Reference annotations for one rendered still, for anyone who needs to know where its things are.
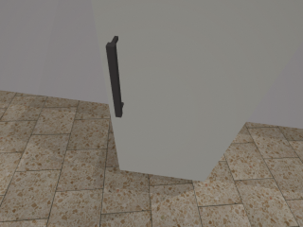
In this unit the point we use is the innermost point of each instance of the fridge door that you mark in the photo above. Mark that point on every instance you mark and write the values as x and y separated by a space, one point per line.
191 73

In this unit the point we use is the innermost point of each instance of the handle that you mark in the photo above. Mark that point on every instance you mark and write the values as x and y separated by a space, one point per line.
114 75

